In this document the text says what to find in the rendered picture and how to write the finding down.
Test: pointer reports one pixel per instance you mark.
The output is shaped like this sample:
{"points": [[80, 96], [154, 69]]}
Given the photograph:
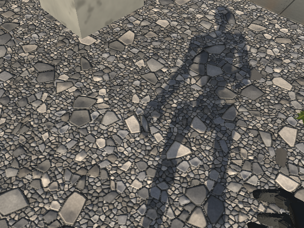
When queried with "robot right hand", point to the robot right hand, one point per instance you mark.
{"points": [[285, 200]]}

